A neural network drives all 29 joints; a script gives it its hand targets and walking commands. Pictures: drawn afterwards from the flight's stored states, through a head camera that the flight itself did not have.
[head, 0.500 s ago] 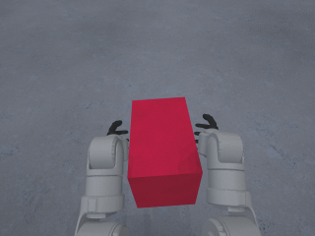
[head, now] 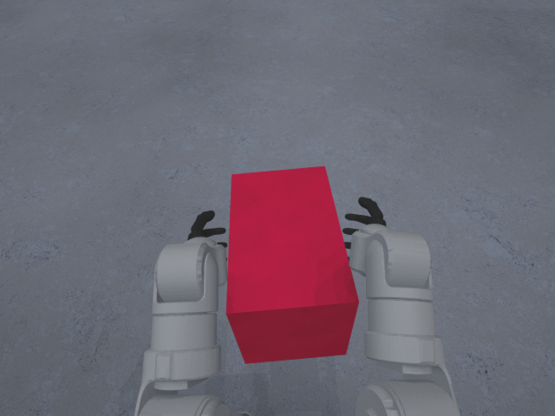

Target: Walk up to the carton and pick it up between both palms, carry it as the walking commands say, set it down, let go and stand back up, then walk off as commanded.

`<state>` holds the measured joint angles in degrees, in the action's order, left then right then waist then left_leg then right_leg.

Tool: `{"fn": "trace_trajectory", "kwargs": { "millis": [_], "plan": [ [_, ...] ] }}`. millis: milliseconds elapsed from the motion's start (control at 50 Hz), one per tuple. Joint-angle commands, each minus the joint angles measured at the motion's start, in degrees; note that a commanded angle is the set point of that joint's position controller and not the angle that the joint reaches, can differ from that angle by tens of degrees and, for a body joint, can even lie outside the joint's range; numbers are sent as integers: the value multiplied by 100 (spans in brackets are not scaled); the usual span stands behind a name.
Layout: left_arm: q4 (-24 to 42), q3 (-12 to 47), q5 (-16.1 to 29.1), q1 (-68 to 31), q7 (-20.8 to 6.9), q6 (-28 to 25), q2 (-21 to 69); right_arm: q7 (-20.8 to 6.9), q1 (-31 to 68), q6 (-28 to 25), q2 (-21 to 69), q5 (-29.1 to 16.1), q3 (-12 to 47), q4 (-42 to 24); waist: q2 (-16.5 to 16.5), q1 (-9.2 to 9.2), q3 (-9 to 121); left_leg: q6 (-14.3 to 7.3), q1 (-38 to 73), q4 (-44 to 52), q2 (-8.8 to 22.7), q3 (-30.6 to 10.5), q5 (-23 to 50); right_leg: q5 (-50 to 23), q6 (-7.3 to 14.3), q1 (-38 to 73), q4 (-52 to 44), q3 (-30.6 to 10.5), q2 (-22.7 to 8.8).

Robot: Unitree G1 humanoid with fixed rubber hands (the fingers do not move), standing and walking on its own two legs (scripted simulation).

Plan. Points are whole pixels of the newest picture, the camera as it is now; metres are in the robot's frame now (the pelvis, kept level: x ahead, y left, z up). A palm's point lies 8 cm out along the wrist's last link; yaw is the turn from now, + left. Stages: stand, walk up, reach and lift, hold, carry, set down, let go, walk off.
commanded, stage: carry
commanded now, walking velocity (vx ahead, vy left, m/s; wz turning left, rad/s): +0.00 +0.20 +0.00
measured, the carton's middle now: (286, 261) +0.36 +0.02 -0.01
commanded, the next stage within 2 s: none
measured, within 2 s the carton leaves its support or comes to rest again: neither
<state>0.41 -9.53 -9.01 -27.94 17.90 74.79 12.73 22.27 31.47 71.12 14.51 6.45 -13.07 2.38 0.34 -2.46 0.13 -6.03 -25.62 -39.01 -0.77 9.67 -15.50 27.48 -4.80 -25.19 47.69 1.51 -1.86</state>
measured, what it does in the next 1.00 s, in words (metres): steps to the left: right foot, then left foot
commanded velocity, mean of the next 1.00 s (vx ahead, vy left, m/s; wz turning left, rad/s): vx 0.00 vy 0.20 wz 0.00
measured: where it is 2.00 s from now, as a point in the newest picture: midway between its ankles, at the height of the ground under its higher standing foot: outside the picture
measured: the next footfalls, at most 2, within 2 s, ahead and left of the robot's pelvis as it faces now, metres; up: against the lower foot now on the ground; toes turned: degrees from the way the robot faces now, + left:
right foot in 0.02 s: +0.06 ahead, -0.12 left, +0.00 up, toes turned -3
left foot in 0.28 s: +0.03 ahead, +0.18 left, +0.00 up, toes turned +7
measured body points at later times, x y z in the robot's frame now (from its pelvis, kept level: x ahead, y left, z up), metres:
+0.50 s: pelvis -0.07 +0.11 +0.00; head -0.04 +0.12 +0.45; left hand +0.24 +0.26 +0.07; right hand +0.28 +0.02 +0.08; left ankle -0.01 +0.18 -0.71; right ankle -0.08 -0.03 -0.68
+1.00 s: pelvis -0.14 +0.22 +0.01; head -0.09 +0.24 +0.45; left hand +0.17 +0.36 +0.06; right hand +0.21 +0.13 +0.07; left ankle -0.10 +0.30 -0.71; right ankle -0.14 +0.05 -0.67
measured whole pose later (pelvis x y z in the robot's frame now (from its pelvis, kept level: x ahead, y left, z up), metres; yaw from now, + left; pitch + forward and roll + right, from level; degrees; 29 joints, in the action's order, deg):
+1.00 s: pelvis -0.14 +0.22 +0.01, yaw +3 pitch +2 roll -1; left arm 2.5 -8.9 -9.0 -26.9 17.7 74.2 12.8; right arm 21.9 31.3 70.8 14.5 5.9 -12.7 0.9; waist -0.7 -0.7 -3.1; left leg -3.0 -25.0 -39.1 0.2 3.5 -16.2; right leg 27.6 -4.9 -28.1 56.7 2.2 -6.1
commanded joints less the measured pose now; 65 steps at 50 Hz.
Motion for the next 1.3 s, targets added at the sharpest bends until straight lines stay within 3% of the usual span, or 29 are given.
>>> {"fn": "trace_trajectory", "kwargs": {
  "millis": [0,20,40,60,120,180,240,260,280,300,380,500,560,600,620,640,700,760,820,860,880,900,940,1000,1100,1180,1220,1260,1280],
  "plan": [
    [776,3261,3154,-4554,-2404,-352,6053,-2618,3338,89,6126,-2379,3512,-346,579,141,2942,-141,1020,1058,1330,-1406,2431,-1254,338,1513,-1790,410,-386],
    [843,3258,3157,-4583,-2409,-384,6000,-2609,3393,66,6090,-2398,3536,-412,-27,111,3029,155,106,712,1015,-1228,1593,-1513,476,2419,-2101,-398,-982],
    [622,3190,3097,-4424,-2443,-383,5987,-2611,3582,64,6143,-2430,3607,-553,-1579,125,2912,539,-842,-270,404,-658,-215,-2356,995,2695,-2630,-2225,-2420],
    [561,3170,3051,-4174,-2449,-441,6059,-2647,3742,67,6151,-2515,3765,-703,-2195,37,2703,691,-1074,-1598,305,-656,-1286,-3065,1688,2196,-2716,-2694,-2996],
    [758,3191,2906,-4155,-2421,-422,6047,-2731,3548,60,6356,-2637,3792,-409,-850,117,2405,586,-949,-2028,471,-1182,-1042,-2973,1283,1696,-2441,-1518,-2326],
    [718,3059,2798,-4176,-2365,-438,5928,-2758,3629,63,6298,-2745,3783,-431,-1337,163,2562,692,-489,-722,66,-541,-1438,-4961,1106,2008,-1958,-952,-1839],
    [840,3086,2733,-4174,-2267,-473,5864,-2764,3752,81,6284,-2847,3839,-614,-1516,243,2931,611,907,1176,96,-329,-206,-4681,635,1557,-1236,-270,-1460],
    [943,3122,2752,-4115,-2255,-475,5793,-2775,3740,85,6229,-2842,3835,-748,-836,277,3227,428,1852,1600,663,-1114,670,-3160,304,834,-648,-70,-1153],
    [1137,3205,2743,-4090,-2236,-468,5802,-2776,3412,83,6250,-2770,3796,-735,832,230,3380,-19,2669,1676,2016,-2813,2691,-433,4,-484,169,286,-553],
    [1088,3274,2765,-4038,-2247,-471,5958,-2785,3240,59,6416,-2754,3791,-638,1469,172,3100,-405,2600,1550,2375,-3010,3188,1200,-37,-1105,961,561,-196],
    [1242,3626,3061,-4481,-2249,-487,6182,-2783,3531,39,6269,-2649,3699,-808,821,292,2903,-485,2447,1150,1515,-1740,2991,453,-21,-1132,1529,356,-358],
    [980,3581,3250,-4550,-2346,-300,6018,-2592,3221,34,6058,-2285,3426,-530,1010,314,2972,-711,2261,1271,1594,-2128,3098,369,146,-337,306,575,-85],
    [834,3414,3230,-4431,-2397,-317,6008,-2548,3408,22,6022,-2308,3574,-706,864,196,3038,-463,1613,1319,1441,-1754,2763,-362,304,783,-993,657,-68],
    [896,3339,3228,-4554,-2433,-380,6007,-2529,3629,-7,6038,-2413,3695,-813,29,91,3158,127,65,736,1036,-1254,1600,-1569,455,2608,-2186,-359,-918],
    [673,3294,3128,-4304,-2442,-372,5947,-2546,3529,12,6094,-2414,3672,-701,-1382,120,3151,476,-914,-250,462,-791,-171,-2142,954,2965,-2602,-2142,-2369],
    [524,3237,3041,-3949,-2466,-429,6077,-2567,3620,13,6127,-2410,3841,-850,-2353,36,2796,686,-1294,-1515,291,-608,-1343,-3092,1662,2390,-2798,-2701,-3065],
    [781,3308,2994,-4132,-2431,-393,6089,-2650,3433,25,6290,-2542,3807,-500,-510,134,2436,581,-1092,-2289,418,-1196,-1014,-3167,1329,1830,-2453,-1542,-2328],
    [843,3179,2810,-4099,-2346,-442,5928,-2722,3593,51,6244,-2736,3882,-595,-1155,154,2721,678,-646,-1060,177,-637,-1415,-5313,1151,2244,-1932,-924,-1919],
    [862,3140,2698,-3888,-2279,-477,5882,-2722,3781,41,6223,-2858,3951,-854,-1770,193,2924,667,333,385,48,-338,-712,-5306,834,1948,-1517,-363,-1630],
    [969,3155,2705,-3830,-2234,-487,5816,-2729,3562,60,6221,-2812,3916,-901,-832,291,3291,426,1923,1610,674,-1022,798,-3400,335,893,-601,-25,-1144],
    [1227,3310,2740,-3792,-2208,-494,5856,-2743,3290,34,6214,-2768,3889,-981,946,255,3596,-17,3043,1492,2030,-2656,3535,-411,38,-509,223,259,-590],
    [1268,3394,2724,-3664,-2207,-511,5937,-2753,3188,4,6355,-2804,3936,-996,1618,166,3418,-436,3051,1310,2434,-3035,4268,1287,-38,-1166,1049,557,-175],
    [1514,3762,3005,-4411,-2216,-532,6102,-2780,3515,-11,6335,-2789,3811,-1031,1211,274,3072,-489,2536,1348,1842,-2318,3185,874,-27,-1068,1643,376,-289],
    [1449,3803,3117,-4456,-2213,-467,6159,-2759,3295,23,6160,-2556,3630,-887,946,310,3100,-497,2877,1060,1435,-1703,3480,414,-51,-1220,1605,364,-311],
    [1128,3758,3291,-4529,-2324,-306,6038,-2580,3283,-2,6026,-2308,3502,-749,919,343,3033,-772,2318,1457,1624,-2191,2707,347,127,-395,669,553,-40],
    [904,3469,3198,-4320,-2349,-315,5977,-2542,3436,16,6068,-2342,3663,-730,960,231,3151,-558,1620,1400,1488,-1803,2570,-226,323,851,-723,676,25],
    [841,3425,3168,-4315,-2390,-343,6043,-2549,3391,16,6028,-2365,3701,-678,305,115,3063,13,173,1036,1128,-1295,1413,-1467,440,2364,-2044,18,-582],
    [590,3361,3111,-4075,-2452,-382,6092,-2581,3589,18,6046,-2386,3780,-813,-2171,82,2719,645,-1273,-1306,217,-517,-1336,-2115,1515,2290,-3036,-2858,-3028],
    [518,3317,3021,-3695,-2469,-401,6128,-2592,3518,10,6155,-2374,3899,-909,-1957,29,2467,596,-1298,-2269,499,-1202,-1224,-2130,1784,1865,-3009,-2713,-2989]
  ]
}}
